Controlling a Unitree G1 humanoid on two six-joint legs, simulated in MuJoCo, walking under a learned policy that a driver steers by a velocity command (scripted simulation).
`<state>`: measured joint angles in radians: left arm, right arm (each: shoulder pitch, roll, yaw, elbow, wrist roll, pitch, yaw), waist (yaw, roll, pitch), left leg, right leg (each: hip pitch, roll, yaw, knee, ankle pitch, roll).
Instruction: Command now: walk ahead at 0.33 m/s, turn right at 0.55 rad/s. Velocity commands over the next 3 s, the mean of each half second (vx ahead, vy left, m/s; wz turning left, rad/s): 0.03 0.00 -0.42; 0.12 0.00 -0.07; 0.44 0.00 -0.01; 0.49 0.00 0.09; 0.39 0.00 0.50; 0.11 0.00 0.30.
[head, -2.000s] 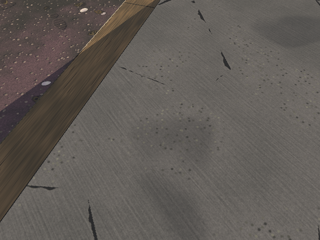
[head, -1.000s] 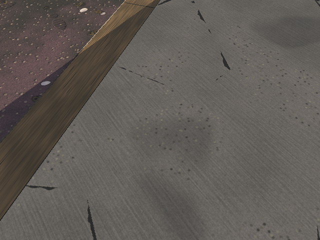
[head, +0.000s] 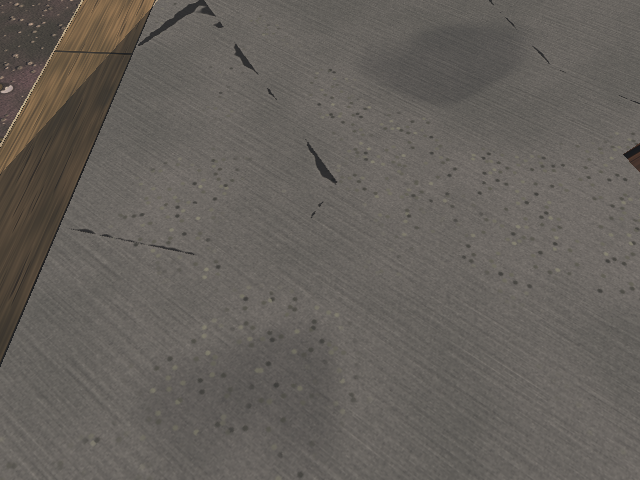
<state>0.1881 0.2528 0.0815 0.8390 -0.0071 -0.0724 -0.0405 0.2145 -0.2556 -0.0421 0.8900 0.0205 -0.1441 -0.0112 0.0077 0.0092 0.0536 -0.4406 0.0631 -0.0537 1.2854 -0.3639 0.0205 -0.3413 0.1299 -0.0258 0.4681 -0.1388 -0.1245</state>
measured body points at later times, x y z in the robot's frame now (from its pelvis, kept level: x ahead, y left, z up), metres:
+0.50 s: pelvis +0.14 +0.04 +0.00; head +0.19 +0.04 +0.45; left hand +0.33 +0.28 -0.12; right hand +0.23 -0.25 -0.10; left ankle +0.28 +0.12 -0.73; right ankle +0.05 -0.09 -0.64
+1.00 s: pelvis +0.16 +0.01 +0.02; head +0.16 -0.02 +0.47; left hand +0.23 +0.27 -0.10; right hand +0.24 -0.29 -0.10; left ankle +0.28 +0.15 -0.69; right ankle +0.07 -0.08 -0.73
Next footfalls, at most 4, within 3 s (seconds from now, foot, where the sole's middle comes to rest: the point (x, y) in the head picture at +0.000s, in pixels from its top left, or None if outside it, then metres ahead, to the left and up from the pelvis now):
0.28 left None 0.32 0.11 -0.77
0.66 right None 0.10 -0.09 -0.77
1.16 left None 0.36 0.12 -0.77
1.66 right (419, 395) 0.64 -0.18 -0.77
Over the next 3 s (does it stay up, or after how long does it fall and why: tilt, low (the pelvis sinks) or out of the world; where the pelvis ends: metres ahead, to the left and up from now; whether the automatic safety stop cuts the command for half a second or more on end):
stays up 1.04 -0.06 0.00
